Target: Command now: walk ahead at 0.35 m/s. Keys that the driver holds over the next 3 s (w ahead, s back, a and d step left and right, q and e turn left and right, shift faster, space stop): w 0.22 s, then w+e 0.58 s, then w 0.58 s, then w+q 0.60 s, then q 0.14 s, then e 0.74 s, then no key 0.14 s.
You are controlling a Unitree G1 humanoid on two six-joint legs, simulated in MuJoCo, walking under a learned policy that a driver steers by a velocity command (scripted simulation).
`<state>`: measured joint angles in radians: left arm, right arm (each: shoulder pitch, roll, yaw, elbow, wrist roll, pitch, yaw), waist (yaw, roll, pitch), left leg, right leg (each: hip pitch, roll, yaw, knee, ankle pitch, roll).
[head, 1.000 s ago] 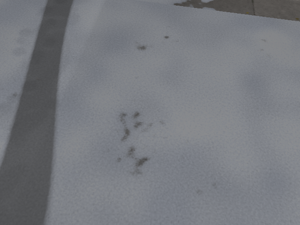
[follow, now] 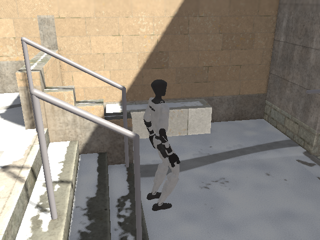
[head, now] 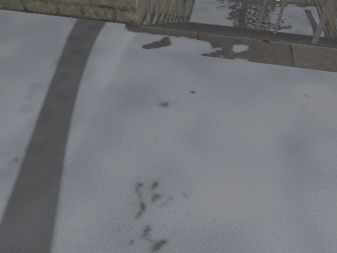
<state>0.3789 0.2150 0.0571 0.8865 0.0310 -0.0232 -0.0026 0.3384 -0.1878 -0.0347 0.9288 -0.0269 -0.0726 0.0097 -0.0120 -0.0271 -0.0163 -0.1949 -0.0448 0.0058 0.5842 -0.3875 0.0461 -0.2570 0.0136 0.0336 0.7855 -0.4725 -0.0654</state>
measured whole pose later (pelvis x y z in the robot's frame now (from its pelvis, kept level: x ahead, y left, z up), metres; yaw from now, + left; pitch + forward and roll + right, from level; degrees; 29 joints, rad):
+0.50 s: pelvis +0.25 -0.04 +0.01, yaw -5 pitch +0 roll +0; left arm 0.26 0.21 0.06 0.94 0.01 -0.05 -0.01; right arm 0.27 -0.21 -0.04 0.95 -0.04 -0.08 0.01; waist -0.01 0.03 0.06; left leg -0.44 0.03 0.00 1.14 -0.31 0.06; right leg -0.29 0.12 -0.02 0.48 -0.18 -0.12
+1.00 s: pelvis +0.53 -0.03 +0.01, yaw -19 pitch +1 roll +0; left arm 0.38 0.26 0.07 0.91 0.02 -0.06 0.00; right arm 0.13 -0.22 -0.04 0.84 -0.04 -0.09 0.00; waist 0.04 -0.03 0.03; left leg -0.30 -0.04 0.02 0.45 -0.18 0.04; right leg -0.34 0.07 0.08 1.11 -0.36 -0.08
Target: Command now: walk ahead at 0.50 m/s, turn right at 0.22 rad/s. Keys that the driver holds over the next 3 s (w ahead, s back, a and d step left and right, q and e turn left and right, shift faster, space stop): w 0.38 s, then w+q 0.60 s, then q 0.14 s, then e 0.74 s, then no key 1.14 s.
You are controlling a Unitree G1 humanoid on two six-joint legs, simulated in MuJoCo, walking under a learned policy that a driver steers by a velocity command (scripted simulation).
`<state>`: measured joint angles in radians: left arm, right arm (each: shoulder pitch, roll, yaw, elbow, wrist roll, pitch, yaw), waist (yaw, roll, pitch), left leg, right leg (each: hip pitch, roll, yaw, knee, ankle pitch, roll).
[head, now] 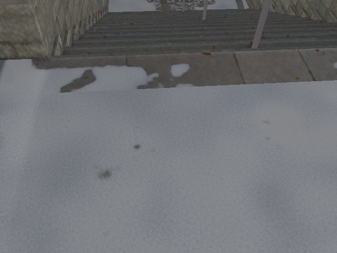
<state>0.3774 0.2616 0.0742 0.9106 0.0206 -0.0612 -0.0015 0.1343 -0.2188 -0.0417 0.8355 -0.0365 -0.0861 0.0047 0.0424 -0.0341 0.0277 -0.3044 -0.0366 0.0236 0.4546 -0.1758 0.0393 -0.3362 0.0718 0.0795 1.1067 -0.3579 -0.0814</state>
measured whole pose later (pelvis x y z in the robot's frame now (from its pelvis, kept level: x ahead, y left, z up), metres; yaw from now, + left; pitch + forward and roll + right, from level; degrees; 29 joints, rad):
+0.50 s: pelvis +0.26 -0.05 +0.00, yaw +0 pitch +0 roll +1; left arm 0.17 0.21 0.04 0.84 0.03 -0.07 -0.01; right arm 0.37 -0.22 -0.05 0.96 -0.01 -0.06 0.01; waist -0.04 0.03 0.03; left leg -0.36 0.02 0.00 1.09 -0.35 0.07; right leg -0.28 0.03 -0.11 0.46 -0.19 -0.09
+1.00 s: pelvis +0.51 -0.01 -0.02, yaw +16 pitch +0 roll +0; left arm 0.37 0.21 0.04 0.95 0.02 -0.06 0.02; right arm 0.12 -0.24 -0.06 0.84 -0.02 -0.02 0.03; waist 0.01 0.00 0.07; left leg -0.39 -0.10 0.11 0.60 -0.23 0.17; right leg -0.21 -0.04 -0.12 1.16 -0.42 -0.02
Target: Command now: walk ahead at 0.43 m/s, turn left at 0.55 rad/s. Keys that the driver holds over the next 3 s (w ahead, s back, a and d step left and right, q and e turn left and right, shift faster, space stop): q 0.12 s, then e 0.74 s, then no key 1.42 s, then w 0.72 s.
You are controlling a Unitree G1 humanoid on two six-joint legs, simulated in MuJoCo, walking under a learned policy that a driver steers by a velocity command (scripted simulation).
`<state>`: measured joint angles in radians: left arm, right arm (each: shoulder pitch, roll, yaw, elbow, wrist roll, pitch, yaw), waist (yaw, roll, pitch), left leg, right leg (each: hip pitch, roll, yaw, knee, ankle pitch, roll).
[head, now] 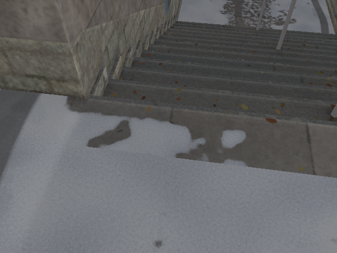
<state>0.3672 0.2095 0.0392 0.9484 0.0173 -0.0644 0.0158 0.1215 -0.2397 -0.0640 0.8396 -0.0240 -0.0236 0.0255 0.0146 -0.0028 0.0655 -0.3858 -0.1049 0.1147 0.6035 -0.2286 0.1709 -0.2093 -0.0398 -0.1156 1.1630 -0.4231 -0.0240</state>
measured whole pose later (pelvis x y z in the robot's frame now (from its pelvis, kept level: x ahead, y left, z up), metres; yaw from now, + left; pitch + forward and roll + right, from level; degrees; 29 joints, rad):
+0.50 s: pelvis +0.18 -0.02 +0.01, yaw +1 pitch -1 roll +1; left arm 0.24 0.24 0.03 0.85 0.01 -0.03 0.01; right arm 0.20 -0.24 -0.03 0.89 -0.02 -0.01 -0.04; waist 0.01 0.01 0.09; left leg -0.28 -0.12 0.02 1.00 -0.51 0.05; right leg -0.36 0.06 -0.03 0.54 -0.16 -0.10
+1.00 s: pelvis +0.20 +0.02 +0.02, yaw -15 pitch +1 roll +0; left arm 0.21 0.29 0.08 0.81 0.01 0.05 0.00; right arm 0.22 -0.27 -0.02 0.80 -0.02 0.01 -0.05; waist 0.01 -0.03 0.02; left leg -0.24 -0.05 -0.06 0.46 -0.23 0.04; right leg -0.40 0.17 0.21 0.57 -0.28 -0.03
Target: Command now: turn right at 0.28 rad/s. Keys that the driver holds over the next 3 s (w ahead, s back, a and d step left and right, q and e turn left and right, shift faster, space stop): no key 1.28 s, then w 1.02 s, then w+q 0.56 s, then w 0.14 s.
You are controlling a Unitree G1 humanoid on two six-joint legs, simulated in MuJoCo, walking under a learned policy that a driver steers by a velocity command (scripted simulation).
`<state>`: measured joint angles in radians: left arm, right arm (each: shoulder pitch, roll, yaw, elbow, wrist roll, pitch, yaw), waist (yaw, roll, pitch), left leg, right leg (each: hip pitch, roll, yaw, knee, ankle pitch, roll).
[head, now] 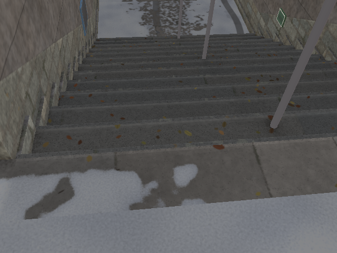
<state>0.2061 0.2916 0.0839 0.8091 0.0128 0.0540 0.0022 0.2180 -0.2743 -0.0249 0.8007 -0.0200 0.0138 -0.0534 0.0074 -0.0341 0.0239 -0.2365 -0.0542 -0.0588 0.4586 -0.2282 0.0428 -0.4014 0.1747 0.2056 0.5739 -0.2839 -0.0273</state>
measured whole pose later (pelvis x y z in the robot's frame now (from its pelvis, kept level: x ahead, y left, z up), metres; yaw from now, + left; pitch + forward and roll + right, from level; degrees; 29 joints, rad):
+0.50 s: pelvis -0.01 +0.00 +0.01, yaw -2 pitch -2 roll +0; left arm 0.19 0.23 0.00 0.99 0.01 0.02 0.03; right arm 0.25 -0.24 -0.01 0.95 -0.01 0.01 -0.02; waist -0.02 0.01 0.04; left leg -0.14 -0.04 -0.02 0.38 -0.21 0.03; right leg -0.09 0.03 0.07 0.38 -0.26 -0.02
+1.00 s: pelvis -0.02 -0.01 +0.01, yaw -2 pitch -2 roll +0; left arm 0.26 0.19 -0.02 1.14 0.01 0.00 0.04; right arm 0.26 -0.19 0.01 1.13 -0.01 0.01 -0.03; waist -0.01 0.00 0.03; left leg -0.17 -0.02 -0.04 0.38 -0.19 0.01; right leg -0.11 0.05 0.06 0.37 -0.23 -0.03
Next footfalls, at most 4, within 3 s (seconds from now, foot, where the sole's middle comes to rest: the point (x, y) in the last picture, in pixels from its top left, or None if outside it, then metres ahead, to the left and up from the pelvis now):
0.32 right None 0.00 -0.11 -0.77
2.00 right None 0.41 -0.06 -0.77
2.56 left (150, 197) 0.72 0.08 -0.77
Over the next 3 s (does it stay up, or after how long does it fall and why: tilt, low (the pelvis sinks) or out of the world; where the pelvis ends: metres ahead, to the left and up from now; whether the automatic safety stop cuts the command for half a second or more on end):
stays up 0.79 0.05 0.00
